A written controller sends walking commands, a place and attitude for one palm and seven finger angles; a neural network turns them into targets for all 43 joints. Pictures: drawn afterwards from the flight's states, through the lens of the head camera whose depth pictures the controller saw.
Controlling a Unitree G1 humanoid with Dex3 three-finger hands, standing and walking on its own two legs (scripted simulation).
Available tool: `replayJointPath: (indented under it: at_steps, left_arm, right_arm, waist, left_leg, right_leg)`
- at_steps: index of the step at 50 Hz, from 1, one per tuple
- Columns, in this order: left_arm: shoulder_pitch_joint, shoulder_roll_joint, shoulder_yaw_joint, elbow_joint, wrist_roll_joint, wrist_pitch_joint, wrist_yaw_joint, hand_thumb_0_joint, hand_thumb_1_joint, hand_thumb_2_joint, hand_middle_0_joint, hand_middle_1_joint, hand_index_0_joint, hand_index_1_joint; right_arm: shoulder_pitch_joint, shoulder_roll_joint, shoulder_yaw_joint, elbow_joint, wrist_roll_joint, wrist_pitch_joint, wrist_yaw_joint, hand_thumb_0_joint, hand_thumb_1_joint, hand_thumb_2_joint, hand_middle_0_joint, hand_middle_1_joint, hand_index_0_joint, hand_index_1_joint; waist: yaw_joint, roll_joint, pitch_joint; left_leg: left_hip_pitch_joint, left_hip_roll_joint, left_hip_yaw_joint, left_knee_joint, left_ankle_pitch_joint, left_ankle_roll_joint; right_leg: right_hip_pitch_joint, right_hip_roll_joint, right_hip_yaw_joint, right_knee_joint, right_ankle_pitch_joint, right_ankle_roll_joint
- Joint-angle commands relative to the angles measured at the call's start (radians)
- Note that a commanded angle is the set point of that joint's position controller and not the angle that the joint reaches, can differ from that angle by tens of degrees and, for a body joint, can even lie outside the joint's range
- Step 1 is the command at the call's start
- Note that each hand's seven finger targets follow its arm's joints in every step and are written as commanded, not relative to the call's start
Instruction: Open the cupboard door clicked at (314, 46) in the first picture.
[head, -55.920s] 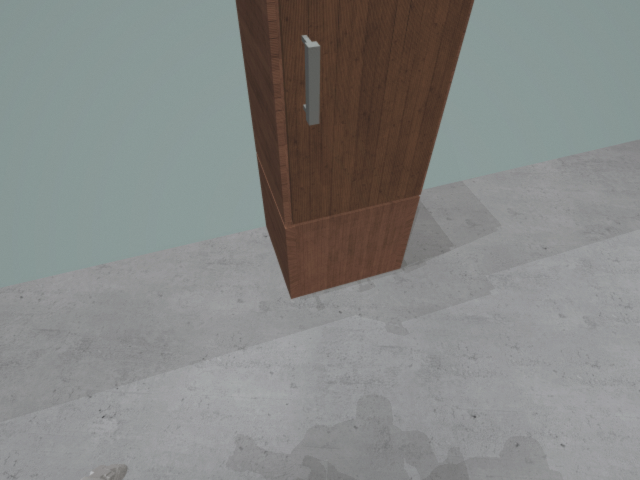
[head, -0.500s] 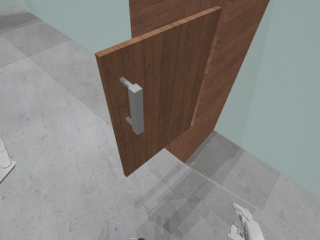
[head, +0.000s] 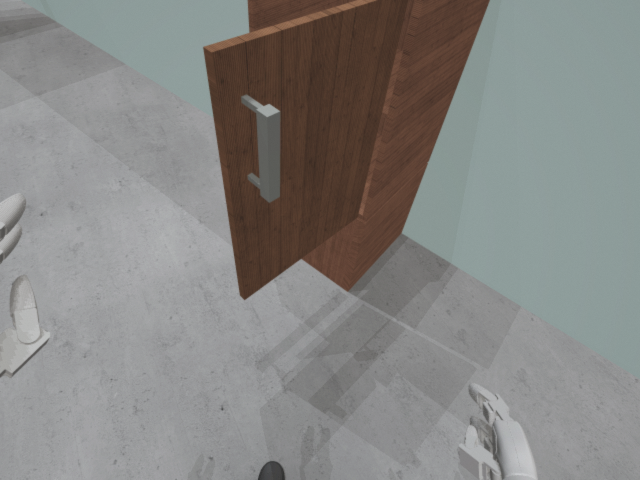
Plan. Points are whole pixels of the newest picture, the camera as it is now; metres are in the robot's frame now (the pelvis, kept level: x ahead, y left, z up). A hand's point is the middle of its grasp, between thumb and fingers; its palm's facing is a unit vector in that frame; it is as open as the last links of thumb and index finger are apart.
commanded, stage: stop stepping back and stand still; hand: left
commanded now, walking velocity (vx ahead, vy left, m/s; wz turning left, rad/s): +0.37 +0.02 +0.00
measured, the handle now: (260, 150) +0.55 +0.14 +0.09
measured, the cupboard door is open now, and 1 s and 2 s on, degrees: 84 84 84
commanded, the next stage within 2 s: let the arm hang, fingers relaxed in 0.66 s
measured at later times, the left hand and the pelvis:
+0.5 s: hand out of the picture +0.09 +0.26 +0.16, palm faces +0.47 -0.73 -0.49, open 7.4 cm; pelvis -0.10 -0.01 -0.02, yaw +3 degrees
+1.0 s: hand out of the picture -0.02 +0.18 -0.15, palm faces +0.10 -0.97 -0.23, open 7.4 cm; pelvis -0.11 -0.01 -0.02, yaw +8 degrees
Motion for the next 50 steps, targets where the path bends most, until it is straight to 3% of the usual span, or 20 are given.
replayJointPath:
  at_steps: [1, 2, 3, 4, 8, 12, 15, 17, 22, 23, 25, 26, 31, 35, 37, 38, 42, 45, 47, 50]
  left_arm:
    - [-0.014, 0.152, 0.141, -0.198, 0.002, -0.035, 0.041, 0.0, 0.9, 0.9, -0.2, -0.3, -0.2, -0.3]
    - [-0.009, 0.169, 0.143, -0.207, 0.006, -0.032, 0.037, 0.0, 0.9, 0.9, -0.2, -0.3, -0.2, -0.3]
    - [-0.004, 0.195, 0.159, -0.219, 0.006, -0.035, 0.032, 0.0, 0.9, 0.9, -0.2, -0.3, -0.2, -0.3]
    - [-0.05, 0.21, 0.19, -0.26, -0.007, -0.04, 0.039, 0.0, 0.9, 0.9, -0.2, -0.3, -0.2, -0.3]
    - [-0.17, 0.108, 0.092, -0.054, 0.022, -0.04, 0.026, 0.0, 0.9, 0.9, -0.2, -0.3, -0.2, -0.3]
    - [-0.22, 0.091, 0.066, -0.025, 0.047, -0.056, 0.044, 0.0, 0.9, 0.9, -0.2, -0.3, -0.2, -0.3]
    - [-0.221, 0.122, 0.102, -0.134, 0.038, -0.086, 0.052, 0.0, 0.9, 0.9, -0.2, -0.3, -0.2, -0.3]
    - [-0.199, 0.13, 0.115, -0.13, 0.046, -0.091, 0.042, 0.0, 0.9, 0.9, -0.2, -0.3, -0.2, -0.3]
    - [-0.089, 0.099, 0.105, -0.106, 0.047, -0.074, 0.034, 0.0, 0.9, 0.9, -0.2, -0.3, -0.2, -0.3]
    - [-0.076, 0.117, 0.123, -0.082, 0.05, -0.076, 0.034, 0.0, 0.9, 0.9, -0.2, -0.3, -0.2, -0.3]
    - [-0.11, 0.16, 0.15, -0.052, 0.043, -0.074, 0.031, 0.0, 0.9, 0.9, -0.2, -0.3, -0.2, -0.3]
    - [-0.168, 0.154, 0.156, -0.055, 0.038, -0.093, 0.029, 0.0, 0.9, 0.9, -0.2, -0.3, -0.2, -0.3]
    - [-0.137, 0.115, 0.132, -0.01, 0.04, -0.118, 0.018, 0.0, 0.9, 0.9, -0.2, -0.3, -0.2, -0.3]
    - [-0.142, 0.091, 0.096, -0.071, 0.042, -0.108, 0.037, 0.0, 0.9, 0.9, -0.2, -0.3, -0.2, -0.3]
    - [-0.154, 0.098, 0.103, -0.115, 0.039, -0.115, 0.042, 0.0, 0.9, 0.9, -0.2, -0.3, -0.2, -0.3]
    - [-0.143, -0.153, -0.31, 0.675, 0.12, 0.081, -0.114, 0.0, 0.9, 0.9, -0.2, -0.3, -0.2, -0.3]
    - [-0.242, -0.195, -0.32, 0.784, 0.092, 0.181, -0.129, 0.0, 0.9, 0.9, -0.2, -0.3, -0.2, -0.3]
    - [-0.248, -0.127, -0.329, 1.02, 0.093, 0.169, -0.125, 0.0, 0.9, 0.9, -0.2, -0.3, -0.2, -0.3]
    - [-0.323, -0.052, -0.349, 1.158, 0.089, 0.164, -0.128, 0.0, 0.9, 0.9, -0.2, -0.3, -0.2, -0.3]
    - [-0.406, -0.102, -0.375, 1.326, 0.079, 0.158, -0.119, 0.0, 0.9, 0.9, -0.2, -0.3, -0.2, -0.3]
  right_arm:
    - [-0.077, -0.145, -0.05, -0.141, -0.001, -0.042, -0.016, 0.0, -0.9, -0.9, 0.2, 0.3, 0.2, 0.3]
    - [-0.065, -0.126, -0.047, -0.136, 0.005, -0.033, -0.014, 0.0, -0.9, -0.9, 0.2, 0.3, 0.2, 0.3]
    - [-0.058, -0.122, -0.052, -0.12, 0.002, -0.016, -0.012, 0.0, -0.9, -0.9, 0.2, 0.3, 0.2, 0.3]
    - [-0.088, -0.137, -0.042, -0.116, -0.016, -0.012, -0.01, 0.0, -0.9, -0.9, 0.2, 0.3, 0.2, 0.3]
    - [-0.06, -0.141, -0.043, -0.074, 0.005, -0.025, -0.033, 0.0, -0.9, -0.9, 0.2, 0.3, 0.2, 0.3]
    - [-0.042, -0.134, -0.03, -0.068, -0.005, -0.056, -0.061, 0.0, -0.9, -0.9, 0.2, 0.3, 0.2, 0.3]
    - [-0.021, -0.173, -0.041, -0.108, 0.005, -0.075, -0.057, 0.0, -0.9, -0.9, 0.2, 0.3, 0.2, 0.3]
    - [-0.016, -0.148, -0.037, -0.071, -0.007, -0.078, -0.038, 0.0, -0.9, -0.9, 0.2, 0.3, 0.2, 0.3]
    - [-0.046, -0.161, -0.041, -0.085, 0.002, -0.079, -0.013, 0.0, -0.9, -0.9, 0.2, 0.3, 0.2, 0.3]
    - [-0.052, -0.155, -0.044, -0.091, -0.001, -0.068, -0.014, 0.0, -0.9, -0.9, 0.2, 0.3, 0.2, 0.3]
    - [-0.063, -0.135, -0.055, -0.114, 0.005, -0.047, -0.013, 0.0, -0.9, -0.9, 0.2, 0.3, 0.2, 0.3]
    - [-0.044, -0.145, -0.062, -0.089, -0.001, -0.047, -0.01, 0.0, -0.9, -0.9, 0.2, 0.3, 0.2, 0.3]
    - [-0.032, -0.118, -0.038, -0.078, -0.002, -0.039, -0.019, 0.0, -0.9, -0.9, 0.2, 0.3, 0.2, 0.3]
    - [-0.028, -0.12, -0.035, -0.089, -0.01, -0.061, -0.031, 0.0, -0.9, -0.9, 0.2, 0.3, 0.2, 0.3]
    - [-0.02, -0.148, -0.048, -0.105, -0.012, -0.068, -0.034, 0.0, -0.9, -0.9, 0.2, 0.3, 0.2, 0.3]
    - [0.053, -0.313, -0.097, 0.131, -0.017, -0.056, 0.079, 0.0, -0.9, -0.9, 0.2, 0.3, 0.2, 0.3]
    - [0.044, -0.212, -0.058, 0.058, -0.043, 0.062, 0.058, 0.0, -0.9, -0.9, 0.2, 0.3, 0.2, 0.3]
    - [-0.031, -0.193, -0.045, 0.102, -0.023, 0.089, 0.055, 0.0, -0.9, -0.9, 0.2, 0.3, 0.2, 0.3]
    - [0.044, -0.134, -0.037, 0.164, -0.007, 0.115, 0.066, 0.0, -0.9, -0.9, 0.2, 0.3, 0.2, 0.3]
    - [0.055, -0.115, -0.032, 0.272, -0.017, 0.138, 0.06, 0.0, -0.9, -0.9, 0.2, 0.3, 0.2, 0.3]
  waist:
    - [0.005, 0.304, -0.153]
    - [-0.001, 0.141, -0.14]
    - [-0.005, -0.123, -0.12]
    - [0.006, -0.107, -0.091]
    - [-0.03, -0.093, 0.002]
    - [-0.014, -0.024, -0.025]
    - [-0.016, 0.225, -0.112]
    - [-0.041, 0.287, -0.054]
    - [-0.008, 0.232, -0.033]
    - [0.0, 0.158, -0.028]
    - [0.006, -0.228, -0.022]
    - [-0.008, -0.164, -0.022]
    - [-0.021, -0.078, -0.043]
    - [-0.01, -0.035, -0.063]
    - [-0.008, 0.083, -0.068]
    - [-0.085, 0.216, -0.002]
    - [-0.035, 0.045, -0.12]
    - [0.036, -0.087, -0.122]
    - [-0.041, -0.07, -0.053]
    - [-0.052, -0.086, 0.002]
  left_leg:
    - [-0.098, 0.077, -0.038, -0.182, -0.655, -0.056]
    - [-0.009, -0.018, 0.056, 0.072, -0.56, -0.085]
    - [0.125, -0.07, 0.04, 0.503, -0.429, -0.087]
    - [0.05, -0.053, -0.027, 0.75, -0.389, -0.075]
    - [-0.047, 0.04, -0.009, 0.656, -0.365, -0.051]
    - [0.124, 0.006, 0.109, 0.18, -0.438, -0.003]
    - [0.286, 0.211, -0.199, 0.054, -0.254, 0.089]
    - [0.191, 0.304, -0.339, -0.048, -0.335, 0.156]
    - [-0.066, 0.197, -0.073, 0.059, -0.482, 0.078]
    - [-0.164, 0.149, -0.022, 0.157, -0.575, 0.05]
    - [-0.308, -0.018, 0.072, 0.692, -0.583, -0.019]
    - [-0.271, 0.007, 0.007, 0.858, -0.518, -0.027]
    - [-0.072, 0.054, 0.057, 0.614, -0.378, -0.032]
    - [0.156, 0.009, 0.118, 0.237, -0.351, -0.01]
    - [0.194, 0.083, -0.006, 0.074, -0.409, 0.024]
    - [0.088, 0.21, -0.199, 0.207, -0.09, 0.079]
    - [0.025, 0.279, -0.324, 0.121, 0.114, 0.174]
    - [-0.042, 0.094, -0.098, 0.246, -0.032, 0.028]
    - [0.04, -0.01, 0.01, 0.293, -0.383, -0.041]
    - [0.153, 0.007, 0.0, 0.272, -0.239, -0.036]
  right_leg:
    - [0.324, 0.057, -0.131, -0.363, -0.051, -0.04]
    - [0.206, -0.052, -0.03, -0.586, -0.022, -0.076]
    - [-0.119, -0.298, 0.264, -0.738, -0.11, -0.149]
    - [-0.248, -0.453, 0.407, -0.774, -0.059, -0.235]
    - [-0.17, -0.312, 0.19, -0.651, -0.068, -0.121]
    - [-0.058, -0.251, 0.17, -0.527, -0.115, -0.117]
    - [-0.094, -0.067, -0.001, -0.131, 0.19, -0.017]
    - [-0.159, -0.059, -0.045, 0.014, -0.022, 0.007]
    - [0.163, -0.044, -0.103, -0.243, 0.117, 0.0]
    - [0.25, -0.067, -0.039, -0.336, 0.108, -0.026]
    - [0.168, -0.402, 0.564, -0.646, -0.199, -0.191]
    - [0.075, -0.426, 0.582, -0.691, -0.242, -0.205]
    - [-0.031, -0.322, 0.205, -0.617, 0.042, -0.153]
    - [-0.037, -0.266, 0.159, -0.573, -0.032, -0.113]
    - [-0.011, -0.189, 0.132, -0.442, 0.023, -0.056]
    - [-0.196, -0.169, -0.032, -0.124, 0.271, -0.01]
    - [-0.114, -0.071, 0.043, 0.092, -0.061, 0.002]
    - [0.149, -0.111, 0.109, -0.326, 0.333, -0.015]
    - [0.001, -0.319, 0.302, -0.498, 0.291, -0.112]
    - [-0.068, -0.214, 0.226, -0.517, 0.293, -0.098]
